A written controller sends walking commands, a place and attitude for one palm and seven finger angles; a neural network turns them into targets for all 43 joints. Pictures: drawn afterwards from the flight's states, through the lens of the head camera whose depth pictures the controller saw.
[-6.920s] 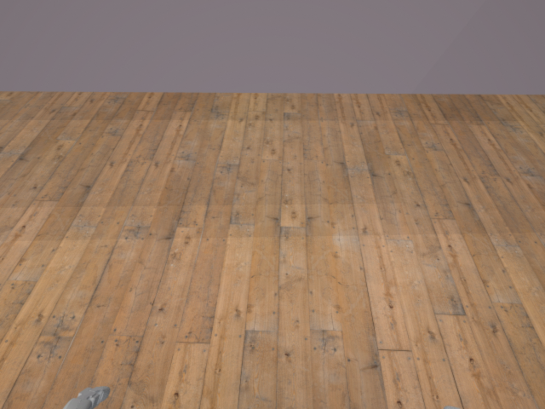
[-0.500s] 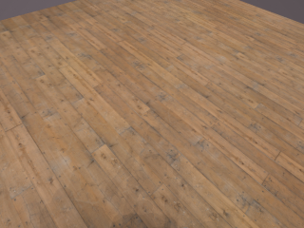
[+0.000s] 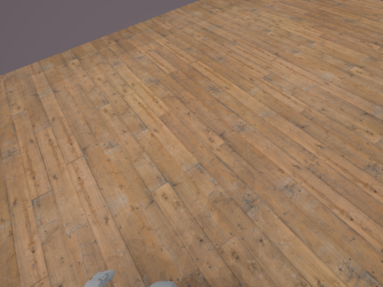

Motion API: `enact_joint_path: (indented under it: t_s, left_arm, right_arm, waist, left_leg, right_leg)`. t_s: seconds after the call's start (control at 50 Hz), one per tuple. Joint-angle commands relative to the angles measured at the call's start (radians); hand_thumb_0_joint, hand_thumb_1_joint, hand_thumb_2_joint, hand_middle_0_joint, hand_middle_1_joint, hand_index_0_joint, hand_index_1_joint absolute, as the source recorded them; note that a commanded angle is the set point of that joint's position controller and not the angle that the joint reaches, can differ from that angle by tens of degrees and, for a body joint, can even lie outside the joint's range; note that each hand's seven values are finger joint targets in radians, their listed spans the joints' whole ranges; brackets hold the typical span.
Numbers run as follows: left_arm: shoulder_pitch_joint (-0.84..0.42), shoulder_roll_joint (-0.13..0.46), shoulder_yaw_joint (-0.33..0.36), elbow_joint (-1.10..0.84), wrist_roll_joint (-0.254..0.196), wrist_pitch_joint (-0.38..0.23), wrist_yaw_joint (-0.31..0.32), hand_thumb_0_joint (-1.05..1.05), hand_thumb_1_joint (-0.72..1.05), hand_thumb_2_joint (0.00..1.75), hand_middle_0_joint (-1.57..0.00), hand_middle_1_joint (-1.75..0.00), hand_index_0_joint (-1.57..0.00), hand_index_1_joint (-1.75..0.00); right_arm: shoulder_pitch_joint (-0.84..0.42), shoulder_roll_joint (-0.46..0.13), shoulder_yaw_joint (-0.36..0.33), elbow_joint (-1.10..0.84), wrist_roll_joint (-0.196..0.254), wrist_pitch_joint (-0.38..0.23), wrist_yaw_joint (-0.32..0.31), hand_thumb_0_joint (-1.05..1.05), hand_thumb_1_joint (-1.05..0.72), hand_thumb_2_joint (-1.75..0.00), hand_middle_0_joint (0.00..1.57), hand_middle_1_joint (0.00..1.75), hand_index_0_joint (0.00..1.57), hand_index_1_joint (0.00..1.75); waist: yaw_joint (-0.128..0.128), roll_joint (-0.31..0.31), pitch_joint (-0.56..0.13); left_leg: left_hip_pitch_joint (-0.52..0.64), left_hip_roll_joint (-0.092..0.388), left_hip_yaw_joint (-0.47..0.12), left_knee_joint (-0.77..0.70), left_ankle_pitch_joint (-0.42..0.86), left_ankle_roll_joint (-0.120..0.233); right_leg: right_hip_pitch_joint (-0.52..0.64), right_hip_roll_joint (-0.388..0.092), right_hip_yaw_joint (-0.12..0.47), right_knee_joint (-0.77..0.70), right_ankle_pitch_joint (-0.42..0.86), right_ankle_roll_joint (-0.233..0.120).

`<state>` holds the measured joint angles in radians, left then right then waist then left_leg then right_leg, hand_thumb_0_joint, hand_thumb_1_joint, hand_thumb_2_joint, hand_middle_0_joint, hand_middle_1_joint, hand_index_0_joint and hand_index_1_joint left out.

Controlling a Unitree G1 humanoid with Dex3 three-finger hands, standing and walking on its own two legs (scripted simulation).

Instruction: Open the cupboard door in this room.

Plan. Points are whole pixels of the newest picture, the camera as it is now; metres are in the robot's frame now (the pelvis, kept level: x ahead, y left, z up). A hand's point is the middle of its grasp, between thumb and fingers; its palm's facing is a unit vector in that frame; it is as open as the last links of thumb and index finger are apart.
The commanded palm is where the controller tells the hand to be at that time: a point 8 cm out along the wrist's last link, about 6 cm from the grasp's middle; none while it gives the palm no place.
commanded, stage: turn or walk to find it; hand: left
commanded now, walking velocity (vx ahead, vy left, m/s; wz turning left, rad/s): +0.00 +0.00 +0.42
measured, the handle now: out of the picture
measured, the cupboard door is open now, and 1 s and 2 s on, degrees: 0 0 0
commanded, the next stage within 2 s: none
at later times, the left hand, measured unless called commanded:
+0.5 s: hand out of the picture -0.08 +0.25 -0.19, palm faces +0.30 -0.93 -0.23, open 7.4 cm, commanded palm none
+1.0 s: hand out of the picture -0.03 +0.23 -0.15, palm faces +0.40 -0.88 -0.27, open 7.4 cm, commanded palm none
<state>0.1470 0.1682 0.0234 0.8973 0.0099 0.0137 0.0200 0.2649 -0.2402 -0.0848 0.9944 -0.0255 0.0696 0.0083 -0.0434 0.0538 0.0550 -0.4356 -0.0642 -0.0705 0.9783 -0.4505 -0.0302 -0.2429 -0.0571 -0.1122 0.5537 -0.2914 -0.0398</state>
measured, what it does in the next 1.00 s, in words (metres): steps on the spot, turning left: left foot, then right foot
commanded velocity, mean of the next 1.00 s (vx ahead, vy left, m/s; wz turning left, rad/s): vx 0.00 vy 0.00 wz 0.42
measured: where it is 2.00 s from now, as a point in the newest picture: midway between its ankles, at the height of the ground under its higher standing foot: outside the picture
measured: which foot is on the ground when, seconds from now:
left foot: up 0.00-0.40, down 0.42-0.98, up 1.00-1.00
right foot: down 0.00-0.42, up 0.44-0.94, down 0.96-1.00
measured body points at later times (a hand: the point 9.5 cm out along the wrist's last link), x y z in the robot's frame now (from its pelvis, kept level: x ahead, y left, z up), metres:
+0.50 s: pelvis -0.04 +0.04 -0.01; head -0.03 +0.08 +0.44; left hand -0.10 +0.30 -0.17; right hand +0.11 -0.18 -0.14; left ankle -0.07 +0.14 -0.74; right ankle -0.01 -0.09 -0.71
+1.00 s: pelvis -0.07 +0.00 -0.01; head -0.03 -0.01 +0.44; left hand -0.05 +0.28 -0.13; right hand +0.05 -0.22 -0.17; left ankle -0.07 +0.13 -0.73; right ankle -0.03 -0.09 -0.74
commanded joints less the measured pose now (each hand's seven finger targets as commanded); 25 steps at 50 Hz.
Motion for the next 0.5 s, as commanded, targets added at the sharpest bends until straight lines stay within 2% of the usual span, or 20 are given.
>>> enact_joint_path:
  t_s: [0.0,0.04,0.14,0.28,0.32,0.34,0.36,0.38,0.4,0.42,0.44,0.46,0.48]
  left_arm:
    - [-0.019,0.164,0.046,-0.067,0.003,-0.027,0.015,0.0,0.9,0.9,-0.2,-0.3,-0.2,-0.3]
    - [0.025,0.162,0.045,-0.053,0.003,-0.029,0.016,0.0,0.9,0.9,-0.2,-0.3,-0.2,-0.3]
    - [0.101,0.171,0.05,-0.018,0.008,-0.028,0.018,0.0,0.9,0.9,-0.2,-0.3,-0.2,-0.3]
    - [0.147,0.227,0.071,0.02,0.024,-0.017,0.017,0.0,0.9,0.9,-0.2,-0.3,-0.2,-0.3]
    - [0.15,0.236,0.075,0.027,0.025,-0.013,0.015,0.0,0.9,0.9,-0.2,-0.3,-0.2,-0.3]
    - [0.137,0.241,0.077,0.032,0.022,-0.012,0.014,0.0,0.9,0.9,-0.2,-0.3,-0.2,-0.3]
    - [0.126,0.233,0.076,0.036,0.017,-0.009,0.011,0.0,0.9,0.9,-0.2,-0.3,-0.2,-0.3]
    - [0.122,0.218,0.075,0.033,0.008,-0.002,0.01,0.0,0.9,0.9,-0.2,-0.3,-0.2,-0.3]
    - [0.136,0.164,0.066,0.01,-0.002,0.007,0.007,0.0,0.9,0.9,-0.2,-0.3,-0.2,-0.3]
    - [0.085,0.114,0.046,-0.028,0.005,0.015,0.004,0.0,0.9,0.9,-0.2,-0.3,-0.2,-0.3]
    - [0.056,0.143,0.048,-0.029,0.008,0.025,0.005,0.0,0.9,0.9,-0.2,-0.3,-0.2,-0.3]
    - [0.045,0.132,0.051,-0.011,0.014,0.034,0.007,0.0,0.9,0.9,-0.2,-0.3,-0.2,-0.3]
    - [0.043,0.146,0.058,0.004,0.013,0.036,0.002,0.0,0.9,0.9,-0.2,-0.3,-0.2,-0.3]
  right_arm:
    - [0.044,-0.064,-0.021,-0.039,0.0,-0.007,0.007,0.0,-0.9,-0.9,0.2,0.3,0.2,0.3]
    - [0.036,-0.069,-0.02,-0.036,0.0,-0.004,0.008,0.0,-0.9,-0.9,0.2,0.3,0.2,0.3]
    - [-0.02,-0.067,-0.015,-0.042,0.0,0.0,0.006,0.0,-0.9,-0.9,0.2,0.3,0.2,0.3]
    - [-0.1,-0.038,0.008,-0.069,0.013,-0.018,0.006,0.0,-0.9,-0.9,0.2,0.3,0.2,0.3]
    - [-0.086,-0.033,0.012,-0.071,0.019,-0.029,0.002,0.0,-0.9,-0.9,0.2,0.3,0.2,0.3]
    - [-0.058,-0.034,0.013,-0.066,0.019,-0.033,0.0,0.0,-0.9,-0.9,0.2,0.3,0.2,0.3]
    - [-0.025,-0.039,0.012,-0.059,0.019,-0.039,-0.001,0.0,-0.9,-0.9,0.2,0.3,0.2,0.3]
    - [0.02,-0.062,0.007,-0.047,0.017,-0.049,0.0,0.0,-0.9,-0.9,0.2,0.3,0.2,0.3]
    - [0.044,-0.151,-0.01,-0.049,0.009,-0.059,-0.003,0.0,-0.9,-0.9,0.2,0.3,0.2,0.3]
    - [0.068,-0.228,-0.026,-0.052,0.007,-0.054,-0.012,0.0,-0.9,-0.9,0.2,0.3,0.2,0.3]
    - [0.056,-0.232,-0.024,-0.049,0.003,-0.046,-0.015,0.0,-0.9,-0.9,0.2,0.3,0.2,0.3]
    - [0.017,-0.192,-0.015,-0.051,0.001,-0.053,-0.026,0.0,-0.9,-0.9,0.2,0.3,0.2,0.3]
    - [-0.036,-0.169,-0.008,-0.062,0.003,-0.053,-0.033,0.0,-0.9,-0.9,0.2,0.3,0.2,0.3]
  waist:
    - [0.006,-0.192,-0.001]
    - [0.024,-0.215,-0.005]
    - [0.055,-0.198,0.004]
    - [0.091,-0.231,-0.033]
    - [0.088,-0.243,-0.071]
    - [0.068,-0.24,-0.083]
    - [0.047,-0.213,-0.102]
    - [0.018,-0.124,-0.119]
    - [0.006,0.128,-0.122]
    - [-0.014,0.288,-0.083]
    - [-0.015,0.173,-0.08]
    - [-0.001,0.213,-0.057]
    - [0.016,0.181,-0.025]
  left_leg:
    - [-0.105,0.075,0.009,0.265,0.112,-0.024]
    - [-0.118,0.085,0.019,0.262,0.133,-0.037]
    - [-0.125,0.11,0.03,0.188,0.114,-0.052]
    - [0.004,0.119,0.116,-0.141,-0.024,-0.033]
    - [0.068,0.103,0.142,-0.247,-0.017,-0.021]
    - [0.115,0.1,0.154,-0.316,0.028,-0.018]
    - [0.186,0.096,0.155,-0.436,0.115,-0.012]
    - [0.309,0.114,0.133,-0.566,0.256,-0.001]
    - [0.404,0.301,-0.136,-0.67,0.362,0.067]
    - [0.38,0.463,-0.315,-0.702,0.631,0.162]
    - [0.308,0.488,-0.26,-0.689,0.573,0.212]
    - [0.262,0.415,-0.222,-0.707,0.535,0.18]
    - [0.262,0.377,-0.197,-0.699,0.505,0.164]
  right_leg:
    - [0.015,-0.231,0.146,-0.292,0.131,-0.038]
    - [0.043,-0.234,0.127,-0.296,0.131,-0.043]
    - [0.083,-0.271,0.13,-0.301,0.115,-0.066]
    - [0.112,-0.326,0.094,-0.234,0.227,-0.109]
    - [0.124,-0.327,0.078,-0.184,0.31,-0.106]
    - [0.107,-0.326,0.058,-0.15,0.317,-0.09]
    - [0.088,-0.304,0.021,-0.087,0.311,-0.055]
    - [0.001,-0.275,-0.033,0.011,0.233,-0.002]
    - [-0.194,-0.155,-0.087,0.215,-0.019,0.071]
    - [-0.338,-0.064,-0.045,0.381,-0.342,0.116]
    - [-0.292,-0.077,0.032,0.479,-0.32,0.097]
    - [-0.304,-0.085,0.076,0.514,-0.256,0.1]
    - [-0.327,-0.078,0.082,0.559,-0.194,0.106]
